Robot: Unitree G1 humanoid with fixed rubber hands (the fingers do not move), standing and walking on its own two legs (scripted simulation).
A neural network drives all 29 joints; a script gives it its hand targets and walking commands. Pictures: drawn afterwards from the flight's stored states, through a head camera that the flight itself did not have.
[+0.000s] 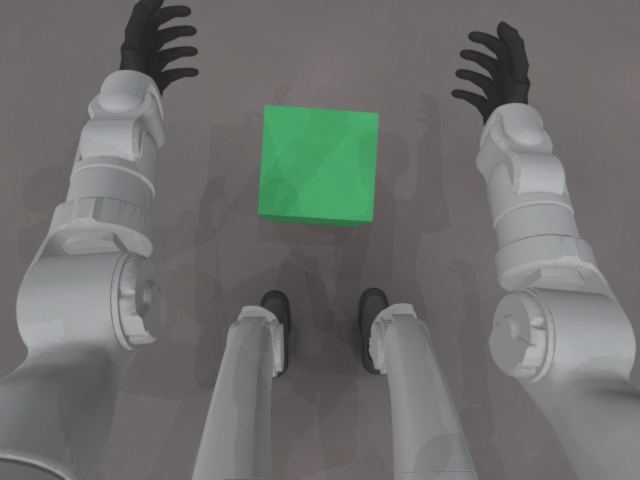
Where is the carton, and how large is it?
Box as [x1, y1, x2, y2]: [258, 105, 378, 226]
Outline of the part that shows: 265,105 258,214 271,221 357,226 372,221 378,113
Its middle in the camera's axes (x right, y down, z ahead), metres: -0.01 -0.13 +0.84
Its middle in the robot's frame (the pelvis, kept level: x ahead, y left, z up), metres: +0.50 +0.00 -0.51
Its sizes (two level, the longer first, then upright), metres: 0.210 0.200 0.250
